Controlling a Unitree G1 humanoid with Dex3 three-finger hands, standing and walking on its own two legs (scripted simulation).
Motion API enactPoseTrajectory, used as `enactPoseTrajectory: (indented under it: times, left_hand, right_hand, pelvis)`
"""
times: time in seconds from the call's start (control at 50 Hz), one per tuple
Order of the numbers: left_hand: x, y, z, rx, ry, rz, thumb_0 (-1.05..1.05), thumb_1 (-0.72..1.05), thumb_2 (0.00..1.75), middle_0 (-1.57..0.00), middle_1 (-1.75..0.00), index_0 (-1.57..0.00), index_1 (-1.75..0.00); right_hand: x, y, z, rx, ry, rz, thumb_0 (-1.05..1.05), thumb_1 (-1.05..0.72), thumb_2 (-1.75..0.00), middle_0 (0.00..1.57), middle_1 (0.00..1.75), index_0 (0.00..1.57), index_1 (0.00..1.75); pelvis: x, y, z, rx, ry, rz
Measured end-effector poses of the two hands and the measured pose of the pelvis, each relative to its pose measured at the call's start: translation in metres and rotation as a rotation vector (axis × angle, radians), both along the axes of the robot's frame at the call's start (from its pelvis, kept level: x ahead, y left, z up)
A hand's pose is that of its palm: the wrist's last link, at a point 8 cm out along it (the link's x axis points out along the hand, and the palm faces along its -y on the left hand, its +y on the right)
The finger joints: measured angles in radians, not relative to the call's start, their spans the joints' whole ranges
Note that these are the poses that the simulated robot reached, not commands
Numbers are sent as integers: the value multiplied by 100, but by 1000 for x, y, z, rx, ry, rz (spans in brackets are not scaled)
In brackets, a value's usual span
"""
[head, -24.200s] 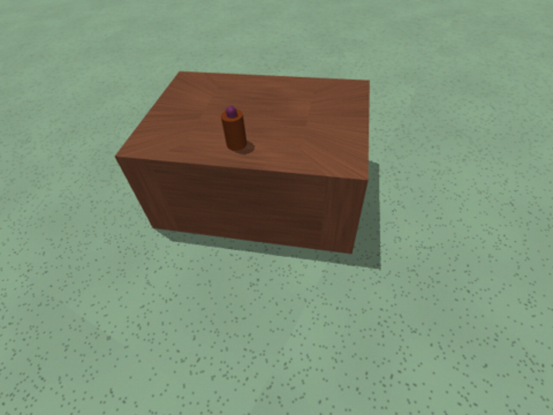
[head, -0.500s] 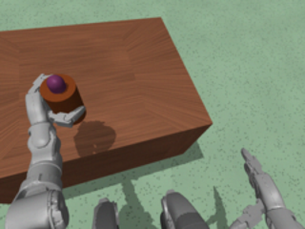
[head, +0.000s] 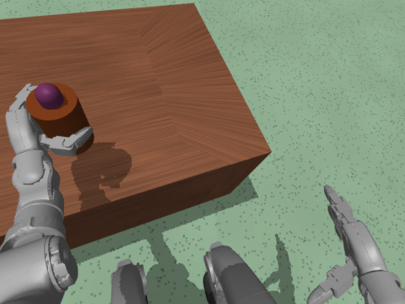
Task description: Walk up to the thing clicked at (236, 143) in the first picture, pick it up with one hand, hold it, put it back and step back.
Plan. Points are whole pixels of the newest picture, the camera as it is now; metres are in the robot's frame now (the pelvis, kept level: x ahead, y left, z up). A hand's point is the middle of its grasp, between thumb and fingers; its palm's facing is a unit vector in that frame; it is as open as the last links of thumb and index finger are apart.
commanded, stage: lower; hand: left
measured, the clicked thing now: (61, 117) +0.50 +0.18 +0.00
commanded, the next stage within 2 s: loosen in 1.20 s
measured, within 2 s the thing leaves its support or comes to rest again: rests again in 1.08 s
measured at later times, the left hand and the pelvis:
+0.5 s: hand (73, 132) +0.51 +0.18 -0.07, palm faces +0.12 -0.99 -0.04, open 10.7 cm; pelvis -0.01 +0.00 -0.04, yaw -1 degrees
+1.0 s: hand (81, 136) +0.52 +0.17 -0.10, palm faces +0.11 -0.99 -0.06, open 10.7 cm; pelvis -0.02 +0.00 -0.06, yaw -2 degrees
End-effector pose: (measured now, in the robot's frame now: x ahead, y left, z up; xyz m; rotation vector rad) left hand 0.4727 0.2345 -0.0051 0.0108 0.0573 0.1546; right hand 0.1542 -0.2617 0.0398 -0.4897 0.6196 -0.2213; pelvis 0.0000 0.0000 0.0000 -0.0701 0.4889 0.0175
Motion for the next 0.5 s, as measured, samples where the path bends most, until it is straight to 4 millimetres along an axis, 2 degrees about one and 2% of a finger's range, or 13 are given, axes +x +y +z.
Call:
enactPoseTrajectory:
  times: [0.24, 0.5]
  left_hand:
    - [4, -2, -35, 10, 19, -19, -1, -46, 109, -66, -100, -68, -100]
    - [14, -3, -58, 26, 19, -31, -1, -46, 110, -65, -101, -68, -101]
  right_hand:
    - [0, 2, -11, -31, 6, 13, -1, 50, -6, 6, 5, 6, 5]
    - [-9, 2, -17, -72, 5, 0, -1, 49, -6, 6, 5, 6, 5]
  pelvis:
    - [-4, 2, -17, -12, 34, -1]
    - [-10, 4, -36, -25, 68, -6]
